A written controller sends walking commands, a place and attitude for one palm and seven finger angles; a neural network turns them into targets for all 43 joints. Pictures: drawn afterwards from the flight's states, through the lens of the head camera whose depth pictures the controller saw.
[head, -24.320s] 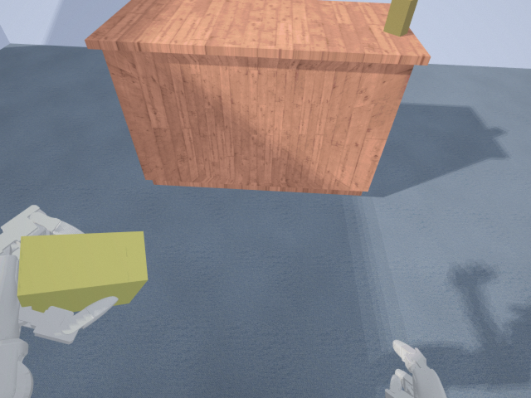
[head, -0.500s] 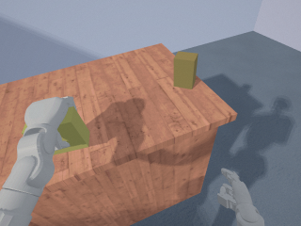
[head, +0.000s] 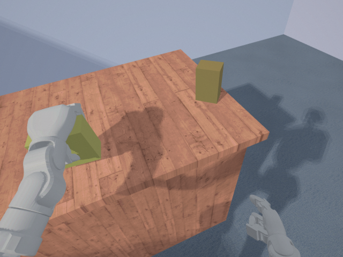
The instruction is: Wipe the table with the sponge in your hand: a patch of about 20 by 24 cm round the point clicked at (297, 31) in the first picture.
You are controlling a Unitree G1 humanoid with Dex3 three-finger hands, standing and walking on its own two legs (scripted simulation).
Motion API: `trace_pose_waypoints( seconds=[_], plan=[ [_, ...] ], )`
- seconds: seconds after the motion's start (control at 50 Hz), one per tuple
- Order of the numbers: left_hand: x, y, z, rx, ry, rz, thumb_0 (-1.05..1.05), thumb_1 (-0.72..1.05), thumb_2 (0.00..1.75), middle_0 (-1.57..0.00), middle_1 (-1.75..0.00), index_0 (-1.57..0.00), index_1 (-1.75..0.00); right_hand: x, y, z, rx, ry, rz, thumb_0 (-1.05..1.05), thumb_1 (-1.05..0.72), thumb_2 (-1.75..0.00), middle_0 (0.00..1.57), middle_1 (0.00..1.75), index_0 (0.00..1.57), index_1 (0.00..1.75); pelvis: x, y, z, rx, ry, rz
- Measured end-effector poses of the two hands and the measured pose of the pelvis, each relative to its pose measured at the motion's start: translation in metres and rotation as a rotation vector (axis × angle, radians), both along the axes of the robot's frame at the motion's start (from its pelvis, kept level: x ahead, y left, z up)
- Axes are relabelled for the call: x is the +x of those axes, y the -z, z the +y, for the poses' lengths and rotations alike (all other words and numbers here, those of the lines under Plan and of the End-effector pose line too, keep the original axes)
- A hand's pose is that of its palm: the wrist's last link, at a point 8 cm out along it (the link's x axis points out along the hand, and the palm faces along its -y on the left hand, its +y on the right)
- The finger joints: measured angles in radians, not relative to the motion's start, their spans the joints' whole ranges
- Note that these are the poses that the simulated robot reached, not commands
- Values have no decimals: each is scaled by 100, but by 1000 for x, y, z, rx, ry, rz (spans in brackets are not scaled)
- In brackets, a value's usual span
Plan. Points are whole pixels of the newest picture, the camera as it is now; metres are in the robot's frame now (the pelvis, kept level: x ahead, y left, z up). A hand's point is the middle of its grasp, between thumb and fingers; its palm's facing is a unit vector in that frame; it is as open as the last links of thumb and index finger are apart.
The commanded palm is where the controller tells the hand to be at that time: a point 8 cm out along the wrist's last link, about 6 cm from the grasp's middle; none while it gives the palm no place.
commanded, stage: move the sponge above the wiping area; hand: left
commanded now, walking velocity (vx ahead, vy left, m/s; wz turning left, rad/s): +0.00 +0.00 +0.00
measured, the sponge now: (71, 148) +0.30 +0.30 +0.11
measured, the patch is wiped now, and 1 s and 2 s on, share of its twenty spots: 0.00 0.00 0.00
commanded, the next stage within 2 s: none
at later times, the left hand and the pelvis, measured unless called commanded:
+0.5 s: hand (47, 134) +0.28 +0.31 +0.17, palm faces +0.19 +0.00 -0.98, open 9.8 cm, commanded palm +0.24 +0.31 +0.23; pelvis +0.00 -0.01 +0.00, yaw +0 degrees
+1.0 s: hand (40, 125) +0.29 +0.32 +0.20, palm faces +0.25 -0.01 -0.97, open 9.8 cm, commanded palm +0.24 +0.30 +0.23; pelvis -0.01 -0.01 +0.00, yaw -1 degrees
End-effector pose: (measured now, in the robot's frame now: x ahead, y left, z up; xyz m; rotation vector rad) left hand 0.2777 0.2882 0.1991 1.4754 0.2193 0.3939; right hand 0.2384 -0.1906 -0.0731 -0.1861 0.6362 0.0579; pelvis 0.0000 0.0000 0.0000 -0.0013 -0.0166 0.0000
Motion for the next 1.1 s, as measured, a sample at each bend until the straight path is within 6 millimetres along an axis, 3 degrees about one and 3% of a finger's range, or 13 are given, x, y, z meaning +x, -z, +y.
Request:
trace_pose_waypoints(
  seconds=[0.08, 0.14, 0.22, 0.34, 0.42, 0.52, 0.6, 0.66, 0.76, 0.84, 0.9, 1.0, 1.1],
  plan=[
    [-2, -22, 17, 0, -101, -79, 0, -47, 103, -76, -136, -77, -135, 4, 0, -2, 20, -1, 5, 1, -90, -89, 20, 30, 20, 30, 3, -1, -2, 0, 4, 7],
    [-8, -26, 28, -19, -172, -65, 0, -47, 103, -76, -136, -77, -135, 8, 0, -4, 38, 8, 8, 1, -90, -89, 20, 30, 20, 30, 5, -1, -2, 0, 6, 13],
    [-19, -8, 27, -53, -191, 33, 0, -47, 103, -76, -136, -77, -136, 12, -1, -7, 44, 14, 3, 1, -90, -89, 20, 30, 20, 30, 7, 0, -3, 0, -2, 14],
    [-29, 16, 1, -41, -52, 121, 0, -47, 103, -76, -136, -77, -135, 16, -6, -8, 2, -5, -22, 1, -90, -89, 20, 30, 19, 30, 4, 1, -5, 0, -10, -5],
    [-28, 0, -2, 11, -2, 32, 0, -48, 103, -76, -136, -77, -135, 13, -8, -4, -8, -18, -31, 1, -90, -89, 20, 30, 19, 30, 0, 1, -9, 0, -9, -15],
    [-24, -30, 22, 27, -130, -69, 0, -48, 103, -77, -136, -77, -135, 7, -4, -2, 19, -21, -12, 1, -90, -89, 20, 30, 20, 30, -5, 0, -12, 0, -7, -14],
    [-25, -32, 35, -4, -218, -25, 0, -47, 103, -76, -136, -77, -136, 0, 0, -5, 45, -3, 3, 1, -90, -89, 20, 30, 20, 30, -7, 0, -12, -1, -9, -5],
    [-26, -16, 28, -18, -204, 71, 0, -47, 103, -76, -136, -77, -136, -4, 2, -9, 49, 12, 5, 1, -90, -89, 20, 30, 20, 30, -8, 0, -11, -2, -12, -5],
    [-23, 13, -5, -25, -26, 166, 0, -47, 103, -76, -136, -77, -136, -12, 3, -17, 15, 27, -1, 1, -90, -89, 20, 30, 20, 30, -9, 1, -10, 0, -11, -21],
    [-21, 3, -21, 8, 92, 61, 0, -48, 103, -76, -136, -77, -135, -18, 1, -20, -11, 31, -5, 1, -90, -89, 20, 30, 20, 30, -9, 1, -12, 2, 2, -30],
    [-19, -19, -11, 24, 53, -60, 0, -48, 103, -77, -136, -77, -135, -20, 3, -21, -7, 31, 7, 1, -90, -89, 20, 30, 20, 30, -10, 0, -13, 1, 11, -31],
    [-24, -46, 24, 15, -130, -129, 0, -48, 103, -76, -136, -77, -135, -18, 4, -24, 17, 47, 21, 1, -90, -89, 20, 30, 20, 30, -8, -1, -14, 1, 15, -21],
    [-32, -22, 36, -34, -228, 18, 0, -47, 103, -76, -136, -77, -136, -12, 3, -28, 30, 55, 12, 1, -90, -89, 20, 30, 20, 30, -7, 0, -12, -1, -3, -8]
  ],
)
